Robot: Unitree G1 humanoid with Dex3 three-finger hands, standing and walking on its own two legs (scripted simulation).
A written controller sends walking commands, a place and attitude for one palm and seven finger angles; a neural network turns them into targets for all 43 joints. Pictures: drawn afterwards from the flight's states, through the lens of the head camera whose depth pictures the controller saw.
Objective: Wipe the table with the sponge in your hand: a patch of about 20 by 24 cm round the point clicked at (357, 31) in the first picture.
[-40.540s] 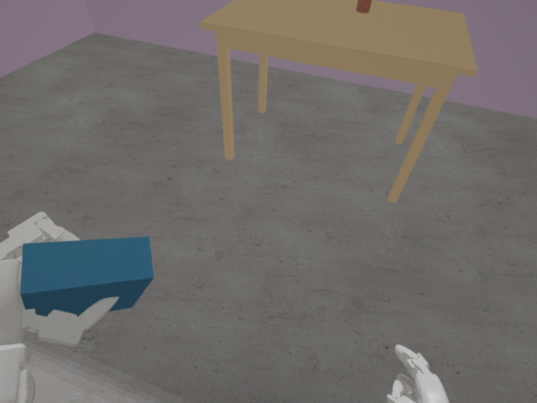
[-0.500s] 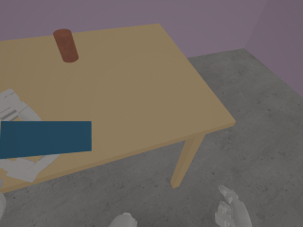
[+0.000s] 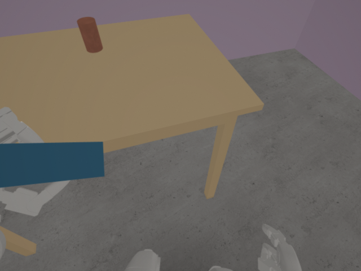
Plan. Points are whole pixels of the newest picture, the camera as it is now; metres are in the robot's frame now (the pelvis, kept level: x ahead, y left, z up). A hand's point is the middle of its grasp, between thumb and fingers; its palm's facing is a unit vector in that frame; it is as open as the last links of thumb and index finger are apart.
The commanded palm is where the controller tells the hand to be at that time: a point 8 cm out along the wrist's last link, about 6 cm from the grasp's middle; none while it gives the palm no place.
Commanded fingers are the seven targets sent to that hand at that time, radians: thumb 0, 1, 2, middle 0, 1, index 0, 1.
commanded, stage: stop stepping back and stand still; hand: left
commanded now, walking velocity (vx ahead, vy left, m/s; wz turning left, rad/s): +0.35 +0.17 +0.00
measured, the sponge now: (65, 163) +0.24 +0.19 +0.20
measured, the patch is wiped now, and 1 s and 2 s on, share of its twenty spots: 1.00 1.00 1.00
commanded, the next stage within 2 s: stand and wait in 0.98 s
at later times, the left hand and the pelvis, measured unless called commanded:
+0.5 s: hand out of the picture +0.09 +0.19 +0.22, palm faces +0.42 -0.84 -0.35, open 8.8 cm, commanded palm +0.04 +0.25 +0.23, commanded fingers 0.00 0.10 1.30 -1.20 -1.60 -1.20 -1.60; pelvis -0.11 -0.04 +0.00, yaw +3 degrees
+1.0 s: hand out of the picture +0.06 +0.16 +0.23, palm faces +0.45 -0.80 -0.40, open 8.8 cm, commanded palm +0.00 +0.22 +0.23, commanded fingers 0.00 0.10 1.30 -1.20 -1.60 -1.20 -1.60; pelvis -0.14 -0.07 +0.01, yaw +4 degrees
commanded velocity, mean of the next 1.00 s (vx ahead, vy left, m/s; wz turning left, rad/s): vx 0.16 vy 0.07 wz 0.00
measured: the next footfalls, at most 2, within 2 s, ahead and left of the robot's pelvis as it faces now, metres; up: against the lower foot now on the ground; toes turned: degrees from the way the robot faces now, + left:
left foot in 0.16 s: -0.06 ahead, +0.13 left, +0.00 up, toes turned +3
right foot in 0.36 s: -0.03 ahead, -0.15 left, +0.00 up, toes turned +1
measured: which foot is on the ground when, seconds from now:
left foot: up 0.00-0.14, down 0.16-0.72, up 0.74-0.94, down 0.96-1.00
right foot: down 0.00-0.16, up 0.18-0.34, down 0.36-1.00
